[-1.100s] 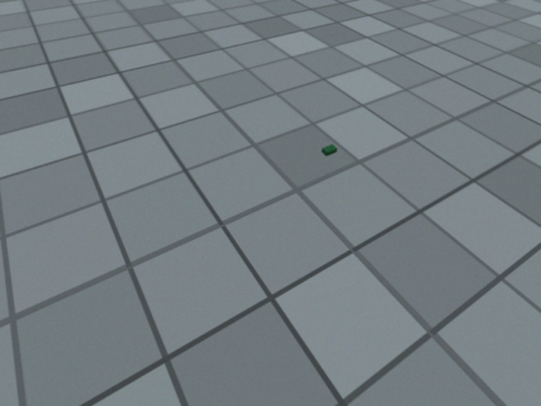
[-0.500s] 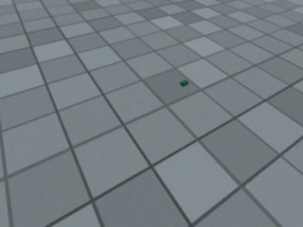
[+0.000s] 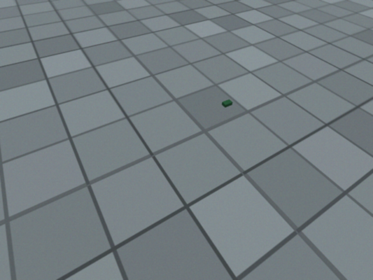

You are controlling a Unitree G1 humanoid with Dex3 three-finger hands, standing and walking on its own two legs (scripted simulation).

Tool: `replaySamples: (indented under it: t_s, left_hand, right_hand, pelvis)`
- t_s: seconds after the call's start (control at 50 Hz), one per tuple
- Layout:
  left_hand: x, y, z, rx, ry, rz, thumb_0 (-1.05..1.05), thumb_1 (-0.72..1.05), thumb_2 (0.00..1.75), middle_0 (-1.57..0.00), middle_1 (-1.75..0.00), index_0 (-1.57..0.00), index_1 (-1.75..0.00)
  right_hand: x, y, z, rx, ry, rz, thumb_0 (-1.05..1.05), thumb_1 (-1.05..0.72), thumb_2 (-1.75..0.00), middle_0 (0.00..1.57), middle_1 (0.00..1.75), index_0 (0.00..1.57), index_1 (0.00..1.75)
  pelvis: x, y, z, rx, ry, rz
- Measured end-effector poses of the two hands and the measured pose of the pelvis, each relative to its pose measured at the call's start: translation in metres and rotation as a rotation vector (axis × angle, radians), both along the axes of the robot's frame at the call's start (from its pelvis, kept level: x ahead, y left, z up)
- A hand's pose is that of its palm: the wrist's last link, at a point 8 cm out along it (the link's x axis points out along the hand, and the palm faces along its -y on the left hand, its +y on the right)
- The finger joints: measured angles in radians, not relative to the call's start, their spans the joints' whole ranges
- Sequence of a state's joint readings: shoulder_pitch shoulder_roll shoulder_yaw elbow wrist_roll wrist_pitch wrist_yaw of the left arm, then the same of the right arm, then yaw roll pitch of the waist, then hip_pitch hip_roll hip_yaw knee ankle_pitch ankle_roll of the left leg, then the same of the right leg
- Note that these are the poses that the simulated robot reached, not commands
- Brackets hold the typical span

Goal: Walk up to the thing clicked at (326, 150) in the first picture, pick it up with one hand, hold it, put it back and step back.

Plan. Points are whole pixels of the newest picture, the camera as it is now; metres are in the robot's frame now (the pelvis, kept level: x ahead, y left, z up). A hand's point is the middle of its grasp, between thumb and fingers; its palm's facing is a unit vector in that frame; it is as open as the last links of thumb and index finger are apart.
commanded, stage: stand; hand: left
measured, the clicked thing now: (227, 103) +1.61 -0.38 -0.77
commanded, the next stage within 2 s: walk up in 0.02 s
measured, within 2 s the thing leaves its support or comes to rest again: neither
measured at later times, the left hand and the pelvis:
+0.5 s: hand out of the picture +0.17 +0.17 -0.14, palm faces +0.20 -0.92 -0.33, open 7.4 cm; pelvis +0.12 -0.12 -0.02, yaw +11 degrees
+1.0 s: hand (146, 216) +0.34 +0.12 -0.18, palm faces +0.28 -0.91 -0.29, open 7.4 cm; pelvis +0.35 -0.18 -0.03, yaw +19 degrees
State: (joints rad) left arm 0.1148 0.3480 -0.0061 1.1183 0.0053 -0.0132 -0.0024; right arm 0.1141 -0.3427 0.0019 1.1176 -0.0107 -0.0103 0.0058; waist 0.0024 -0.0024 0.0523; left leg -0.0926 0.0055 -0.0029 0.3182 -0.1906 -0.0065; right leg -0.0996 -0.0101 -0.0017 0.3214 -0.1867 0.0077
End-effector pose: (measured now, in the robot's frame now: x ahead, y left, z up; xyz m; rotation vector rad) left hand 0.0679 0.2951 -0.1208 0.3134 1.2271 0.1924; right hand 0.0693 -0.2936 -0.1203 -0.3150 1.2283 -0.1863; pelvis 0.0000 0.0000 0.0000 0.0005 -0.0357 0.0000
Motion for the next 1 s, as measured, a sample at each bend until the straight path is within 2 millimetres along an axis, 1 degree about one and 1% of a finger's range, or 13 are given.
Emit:
replaySamples:
  t_s: [0.08,0.14,0.24,0.3,0.34,0.4,0.44,0.56,0.64,0.7,0.76,0.86,1.0]
  left_hand:
    - [0.005,0.007,0.000,-0.026,-0.033,0.017,0.01,0.90,0.90,-0.20,-0.30,-0.20,-0.30]
    - [0.017,0.017,0.001,-0.017,-0.081,0.034,0.01,0.90,0.90,-0.21,-0.30,-0.20,-0.30]
    - [0.046,0.015,0.011,0.009,-0.150,0.045,0.01,0.90,0.90,-0.20,-0.30,-0.20,-0.30]
    - [0.068,0.000,0.016,0.023,-0.169,0.042,0.01,0.90,0.90,-0.20,-0.30,-0.20,-0.30]
    - [0.083,-0.015,0.017,0.035,-0.188,0.043,0.01,0.90,0.90,-0.20,-0.30,-0.20,-0.30]
    - [0.097,-0.040,0.014,0.060,-0.242,0.062,0.01,0.90,0.90,-0.20,-0.30,-0.20,-0.30]
    - [0.093,-0.058,0.012,0.050,-0.250,0.101,0.01,0.90,0.90,-0.20,-0.30,-0.20,-0.30]
    - [0.066,-0.098,0.005,-0.018,-0.128,0.225,0.01,0.90,0.90,-0.20,-0.30,-0.20,-0.30]
    - [0.057,-0.109,-0.009,-0.042,-0.057,0.300,0.01,0.90,0.90,-0.21,-0.30,-0.20,-0.30]
    - [0.063,-0.110,-0.027,-0.055,-0.016,0.338,0.01,0.90,0.90,-0.21,-0.30,-0.20,-0.30]
    - [0.084,-0.115,-0.043,-0.062,0.026,0.333,0.01,0.90,0.90,-0.20,-0.30,-0.20,-0.30]
    - [0.146,-0.125,-0.040,-0.075,-0.010,0.304,0.01,0.90,0.90,-0.20,-0.30,-0.20,-0.30]
    - [0.246,-0.135,-0.022,-0.032,-0.104,0.290,0.01,0.90,0.90,-0.20,-0.30,-0.20,-0.30]
  right_hand:
    - [-0.001,-0.006,0.003,-0.010,-0.029,0.012,0.00,-0.90,-0.90,0.21,0.30,0.20,0.30]
    - [-0.009,-0.026,0.008,-0.056,-0.025,0.028,0.00,-0.90,-0.90,0.21,0.30,0.21,0.30]
    - [-0.015,-0.075,0.020,-0.137,0.032,0.035,0.00,-0.90,-0.90,0.21,0.30,0.21,0.30]
    - [-0.004,-0.110,0.023,-0.173,0.051,0.045,0.00,-0.90,-0.90,0.21,0.30,0.21,0.30]
    - [0.010,-0.136,0.020,-0.189,0.058,0.054,0.00,-0.90,-0.90,0.21,0.30,0.21,0.30]
    - [0.048,-0.171,0.006,-0.221,0.072,0.090,0.00,-0.90,-0.90,0.21,0.30,0.21,0.30]
    - [0.084,-0.179,0.004,-0.223,0.061,0.120,0.01,-0.90,-0.90,0.21,0.30,0.20,0.30]
    - [0.208,-0.162,0.026,-0.144,-0.101,0.263,0.01,-0.91,-0.90,0.21,0.30,0.20,0.30]
    - [0.282,-0.145,0.039,-0.136,-0.163,0.362,0.00,-0.91,-0.90,0.21,0.30,0.20,0.30]
    - [0.330,-0.135,0.042,-0.161,-0.211,0.422,0.00,-0.90,-0.90,0.21,0.30,0.20,0.30]
    - [0.363,-0.135,0.039,-0.192,-0.261,0.425,0.00,-0.90,-0.90,0.21,0.30,0.20,0.30]
    - [0.388,-0.149,0.045,-0.194,-0.237,0.393,0.00,-0.90,-0.90,0.21,0.30,0.21,0.30]
    - [0.424,-0.196,0.036,-0.196,-0.128,0.402,0.00,-0.90,-0.90,0.21,0.30,0.21,0.30]
  pelvis:
    - [0.002,-0.002,-0.004,-0.001,0.014,0.026]
    - [0.007,-0.012,-0.010,0.016,0.027,0.050]
    - [0.028,-0.040,-0.013,0.033,0.026,0.076]
    - [0.046,-0.062,-0.016,0.030,0.021,0.089]
    - [0.061,-0.080,-0.021,0.027,0.019,0.099]
    - [0.083,-0.105,-0.034,-0.006,0.010,0.136]
    - [0.096,-0.114,-0.033,-0.013,0.003,0.170]
    - [0.144,-0.129,-0.014,-0.020,0.000,0.218]
    - [0.181,-0.135,-0.014,-0.032,0.002,0.246]
    - [0.212,-0.134,-0.026,-0.036,0.001,0.267]
    - [0.237,-0.134,-0.036,-0.004,-0.003,0.280]
    - [0.283,-0.148,-0.029,0.027,-0.006,0.303]
    - [0.353,-0.181,-0.028,0.034,-0.004,0.339]
